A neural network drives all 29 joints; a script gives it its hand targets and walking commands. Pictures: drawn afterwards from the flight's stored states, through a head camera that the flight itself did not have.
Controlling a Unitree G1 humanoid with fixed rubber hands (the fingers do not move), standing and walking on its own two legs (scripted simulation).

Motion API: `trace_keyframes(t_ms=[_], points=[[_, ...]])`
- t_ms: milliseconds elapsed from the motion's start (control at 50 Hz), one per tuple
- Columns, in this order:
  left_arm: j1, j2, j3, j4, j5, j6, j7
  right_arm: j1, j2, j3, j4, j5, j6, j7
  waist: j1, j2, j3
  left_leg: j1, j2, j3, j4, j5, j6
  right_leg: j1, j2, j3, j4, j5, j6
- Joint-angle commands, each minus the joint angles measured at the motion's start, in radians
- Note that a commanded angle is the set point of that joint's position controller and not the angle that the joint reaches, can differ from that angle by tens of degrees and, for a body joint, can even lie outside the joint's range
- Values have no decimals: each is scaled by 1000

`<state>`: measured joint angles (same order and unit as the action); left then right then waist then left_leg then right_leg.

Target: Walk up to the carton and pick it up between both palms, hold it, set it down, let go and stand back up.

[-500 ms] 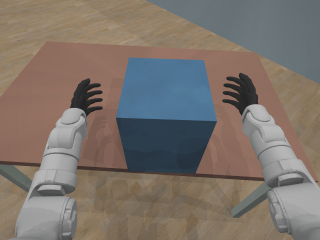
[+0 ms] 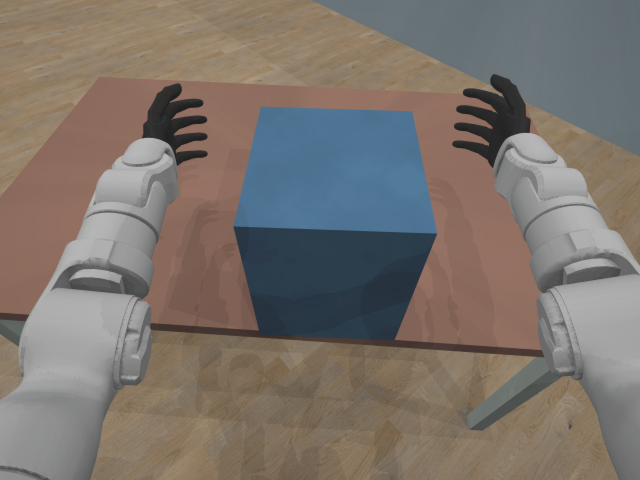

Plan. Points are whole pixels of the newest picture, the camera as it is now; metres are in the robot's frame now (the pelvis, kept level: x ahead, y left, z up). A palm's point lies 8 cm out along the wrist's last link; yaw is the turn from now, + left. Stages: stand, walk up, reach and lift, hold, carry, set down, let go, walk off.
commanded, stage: reach and lift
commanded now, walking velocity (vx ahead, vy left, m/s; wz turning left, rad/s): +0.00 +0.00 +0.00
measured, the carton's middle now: (331, 229) +0.47 +0.01 +0.01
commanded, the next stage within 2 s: none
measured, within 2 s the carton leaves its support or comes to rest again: neither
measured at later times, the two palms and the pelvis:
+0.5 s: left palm (171, 201) +0.44 +0.23 +0.09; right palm (468, 182) +0.47 -0.17 +0.12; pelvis +0.00 +0.00 -0.01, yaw +0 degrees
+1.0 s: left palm (195, 226) +0.44 +0.20 +0.05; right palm (458, 211) +0.46 -0.17 +0.07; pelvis -0.01 +0.00 -0.02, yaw -1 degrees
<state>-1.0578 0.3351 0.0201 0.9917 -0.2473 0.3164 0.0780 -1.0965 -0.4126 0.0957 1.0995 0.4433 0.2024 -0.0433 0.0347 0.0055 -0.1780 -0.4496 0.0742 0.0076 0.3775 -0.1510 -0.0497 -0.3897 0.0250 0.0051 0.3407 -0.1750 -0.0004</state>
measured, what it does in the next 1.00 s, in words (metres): stands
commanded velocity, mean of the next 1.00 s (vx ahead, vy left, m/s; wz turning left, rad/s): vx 0.00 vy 0.00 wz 0.00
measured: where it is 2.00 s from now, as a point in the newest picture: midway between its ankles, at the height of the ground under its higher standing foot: outside the picture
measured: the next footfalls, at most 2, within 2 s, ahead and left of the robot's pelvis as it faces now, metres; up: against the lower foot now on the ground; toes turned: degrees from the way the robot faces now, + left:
none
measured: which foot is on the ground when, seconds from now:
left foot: down 0.00-1.00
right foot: down 0.00-1.00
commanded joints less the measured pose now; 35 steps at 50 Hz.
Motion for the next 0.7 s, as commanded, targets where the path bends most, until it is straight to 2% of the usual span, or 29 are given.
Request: trace_keyframes(t_ms=[0,60,100,200,240,360,380,480,500,520,560,580,600,660,680], points=[[-567,186,0,-81,-21,-94,2,-578,-192,-40,-119,-3,-58,5,-8,-37,-594,317,-69,33,63,329,2,153,31,-39,32,434,56],[-605,195,-20,-11,-36,-129,2,-593,-175,-23,-65,4,-67,4,0,-33,-594,290,-66,40,65,329,-4,157,25,-37,39,436,55],[-580,177,-37,58,-35,-142,-2,-577,-176,-4,6,12,-67,8,1,-30,-549,285,-57,39,63,327,-8,134,27,-42,36,424,52],[-528,158,-55,144,-30,-211,-17,-531,-139,27,75,24,-109,18,20,-19,-529,276,-54,46,64,358,-10,115,29,-47,29,423,44],[-531,151,-66,143,-32,-251,-14,-531,-137,35,62,22,-143,21,29,-1,-547,275,-54,49,73,377,-16,95,31,-50,32,418,40],[-540,120,-82,115,-32,-380,-6,-504,-114,17,43,2,-246,25,15,31,-658,280,-46,47,118,442,-31,61,27,-58,61,476,37],[-530,123,-74,128,-36,-400,-6,-496,-122,19,39,-4,-265,24,12,15,-663,266,-45,43,128,454,-32,56,29,-60,75,487,40],[-536,104,-75,142,-41,-491,-1,-486,-130,-14,40,-39,-342,16,4,19,-772,232,-43,46,167,464,-43,20,30,-67,112,503,41],[-530,103,-77,165,-41,-503,-2,-479,-123,-9,53,-35,-354,16,10,25,-766,219,-42,46,177,468,-46,8,28,-60,120,502,40],[-529,94,-90,184,-42,-515,-3,-475,-121,-19,65,-40,-365,17,-2,28,-774,213,-42,45,182,458,-46,-8,27,-67,122,477,37],[-531,95,-78,201,-36,-540,-2,-470,-119,-37,75,-57,-387,14,-5,26,-801,207,-43,47,192,446,-47,-34,27,-72,131,458,38],[-529,87,-86,220,-43,-550,-5,-467,-112,-29,74,-59,-396,14,6,24,-807,198,-41,49,196,456,-51,-39,26,-69,132,456,37],[-525,84,-84,242,-38,-559,-7,-477,-116,-37,77,-66,-406,13,-7,13,-816,182,-42,47,206,443,-48,-43,25,-70,142,455,35],[-520,90,-68,264,-37,-590,-8,-465,-98,-28,82,-73,-428,10,-1,-21,-815,134,-46,52,212,423,-40,-34,23,-69,161,468,44],[-511,83,-70,278,-32,-596,-8,-466,-92,-22,87,-68,-434,10,12,-11,-813,123,-45,55,217,418,-42,-27,24,-66,168,463,41]])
